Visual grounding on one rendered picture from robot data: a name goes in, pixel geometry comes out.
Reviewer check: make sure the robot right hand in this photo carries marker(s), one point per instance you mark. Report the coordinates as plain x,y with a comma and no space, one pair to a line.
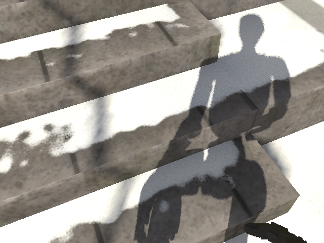
272,232

